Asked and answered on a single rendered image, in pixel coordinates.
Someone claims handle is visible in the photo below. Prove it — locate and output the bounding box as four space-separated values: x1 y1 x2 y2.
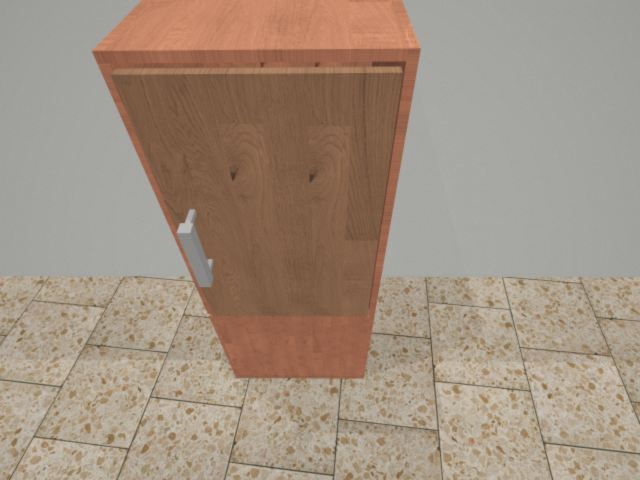
177 209 214 287

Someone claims cupboard door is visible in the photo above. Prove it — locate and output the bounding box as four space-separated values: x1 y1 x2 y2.
111 66 403 317

